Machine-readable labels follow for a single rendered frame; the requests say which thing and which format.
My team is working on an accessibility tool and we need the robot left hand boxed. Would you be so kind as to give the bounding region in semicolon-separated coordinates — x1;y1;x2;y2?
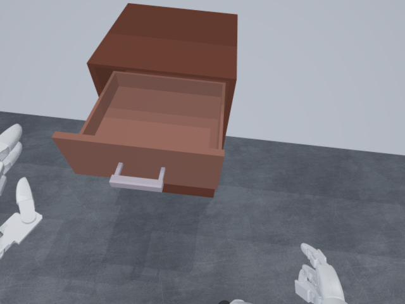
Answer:
0;123;42;259

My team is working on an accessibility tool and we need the robot right hand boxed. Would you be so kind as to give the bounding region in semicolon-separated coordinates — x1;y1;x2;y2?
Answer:
295;243;345;304

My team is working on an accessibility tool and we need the cabinet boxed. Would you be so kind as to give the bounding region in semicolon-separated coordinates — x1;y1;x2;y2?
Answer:
87;3;238;198

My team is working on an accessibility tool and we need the handle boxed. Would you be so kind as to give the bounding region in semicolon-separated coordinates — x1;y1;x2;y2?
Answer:
109;162;165;193

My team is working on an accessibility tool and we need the drawer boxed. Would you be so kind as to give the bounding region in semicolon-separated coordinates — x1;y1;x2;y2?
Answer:
52;71;226;189

